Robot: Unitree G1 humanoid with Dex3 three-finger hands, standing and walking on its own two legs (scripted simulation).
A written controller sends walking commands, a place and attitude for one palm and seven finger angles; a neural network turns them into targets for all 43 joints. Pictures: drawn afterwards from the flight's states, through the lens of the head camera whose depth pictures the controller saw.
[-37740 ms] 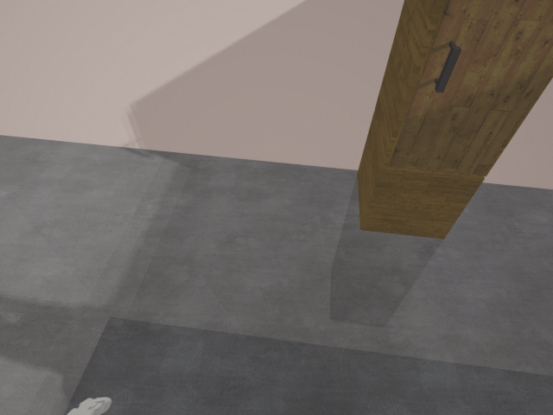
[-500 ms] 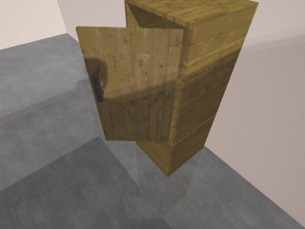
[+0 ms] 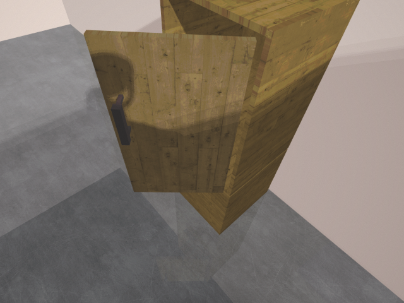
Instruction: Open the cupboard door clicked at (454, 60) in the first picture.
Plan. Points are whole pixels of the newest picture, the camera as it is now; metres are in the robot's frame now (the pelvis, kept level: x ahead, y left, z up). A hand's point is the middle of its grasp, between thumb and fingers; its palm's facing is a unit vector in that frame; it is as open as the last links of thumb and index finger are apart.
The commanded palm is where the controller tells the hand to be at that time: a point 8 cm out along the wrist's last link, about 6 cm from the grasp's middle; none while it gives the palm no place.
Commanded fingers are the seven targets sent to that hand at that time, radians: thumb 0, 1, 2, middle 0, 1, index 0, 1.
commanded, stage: come to a stop and stand still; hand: left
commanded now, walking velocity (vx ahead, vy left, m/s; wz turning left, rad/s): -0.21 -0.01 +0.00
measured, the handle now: (123, 120) +0.51 +0.21 +0.05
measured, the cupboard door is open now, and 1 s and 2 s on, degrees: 49 49 49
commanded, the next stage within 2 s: look again from close up in 1.04 s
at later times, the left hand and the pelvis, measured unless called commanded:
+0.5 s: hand out of the picture +0.03 +0.20 -0.17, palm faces +0.01 -0.99 -0.16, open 7.3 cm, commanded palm none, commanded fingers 0.00 0.90 0.90 -0.20 -0.30 -0.20 -0.30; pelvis -0.01 +0.03 +0.01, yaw -1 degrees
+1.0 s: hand out of the picture -0.05 +0.13 -0.17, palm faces +0.02 -0.99 -0.14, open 7.3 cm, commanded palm none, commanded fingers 0.00 0.90 0.90 -0.20 -0.30 -0.20 -0.30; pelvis -0.03 -0.01 +0.01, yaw -1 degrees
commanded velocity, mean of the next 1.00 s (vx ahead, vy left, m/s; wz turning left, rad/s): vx -0.01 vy -0.03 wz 0.00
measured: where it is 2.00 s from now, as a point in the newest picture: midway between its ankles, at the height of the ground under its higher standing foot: outside the picture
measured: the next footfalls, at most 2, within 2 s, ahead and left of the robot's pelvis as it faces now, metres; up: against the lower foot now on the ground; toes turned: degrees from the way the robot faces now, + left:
right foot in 0.02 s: +0.10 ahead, -0.14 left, +0.00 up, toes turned -5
left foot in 0.22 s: +0.03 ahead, +0.11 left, +0.00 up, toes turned +5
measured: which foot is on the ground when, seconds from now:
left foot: down 0.00-0.08, up 0.10-0.20, down 0.22-1.00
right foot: up 0.00-0.00, down 0.02-0.24, up 0.26-0.58, down 0.60-1.00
